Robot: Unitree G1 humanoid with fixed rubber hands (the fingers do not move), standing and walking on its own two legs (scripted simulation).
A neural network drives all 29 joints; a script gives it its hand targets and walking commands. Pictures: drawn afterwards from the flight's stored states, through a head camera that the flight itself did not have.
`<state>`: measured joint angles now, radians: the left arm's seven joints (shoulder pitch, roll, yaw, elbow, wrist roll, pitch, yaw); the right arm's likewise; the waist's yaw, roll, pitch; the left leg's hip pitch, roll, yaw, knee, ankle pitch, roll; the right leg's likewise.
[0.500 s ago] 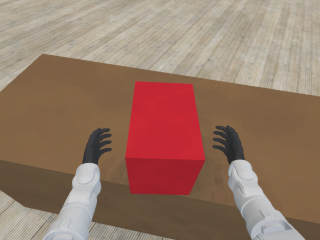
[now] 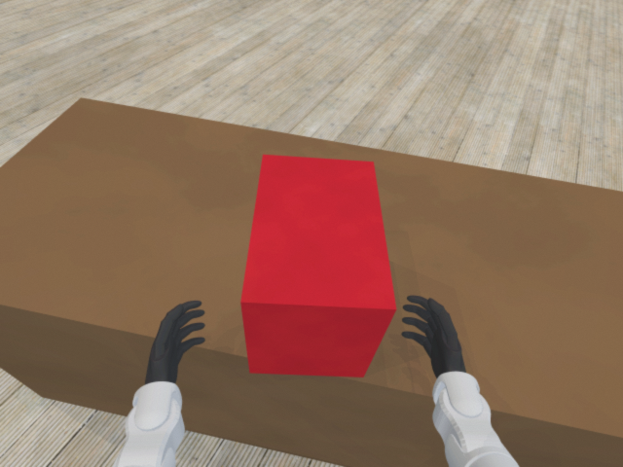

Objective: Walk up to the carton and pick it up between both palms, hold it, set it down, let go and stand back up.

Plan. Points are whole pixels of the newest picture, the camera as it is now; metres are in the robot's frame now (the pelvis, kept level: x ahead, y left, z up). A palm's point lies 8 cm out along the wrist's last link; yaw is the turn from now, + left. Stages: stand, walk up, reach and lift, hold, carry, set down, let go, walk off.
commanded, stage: set down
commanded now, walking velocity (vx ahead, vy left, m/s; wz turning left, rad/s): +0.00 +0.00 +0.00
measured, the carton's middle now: (312, 265) +0.44 +0.00 -0.03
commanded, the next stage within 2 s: let go in 1.32 s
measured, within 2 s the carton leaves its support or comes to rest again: neither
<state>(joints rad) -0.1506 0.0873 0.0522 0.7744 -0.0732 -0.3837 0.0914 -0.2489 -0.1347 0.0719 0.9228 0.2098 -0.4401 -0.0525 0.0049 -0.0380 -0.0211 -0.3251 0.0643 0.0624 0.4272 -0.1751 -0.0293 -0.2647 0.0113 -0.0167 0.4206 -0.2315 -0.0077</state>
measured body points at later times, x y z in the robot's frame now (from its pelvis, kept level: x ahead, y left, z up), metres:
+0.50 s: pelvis +0.02 +0.01 +0.00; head +0.04 +0.03 +0.45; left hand +0.23 +0.20 -0.06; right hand +0.24 -0.19 -0.05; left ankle +0.02 +0.13 -0.74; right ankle -0.01 -0.11 -0.74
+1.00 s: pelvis +0.03 +0.00 +0.00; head +0.04 +0.02 +0.45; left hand +0.20 +0.22 -0.08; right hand +0.21 -0.20 -0.07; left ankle +0.02 +0.13 -0.74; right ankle -0.01 -0.11 -0.74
